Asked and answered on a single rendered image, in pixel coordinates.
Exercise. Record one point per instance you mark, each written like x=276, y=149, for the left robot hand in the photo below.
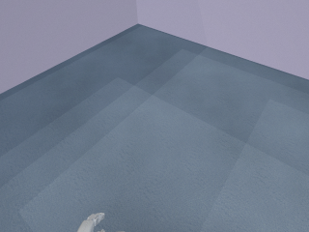
x=89, y=224

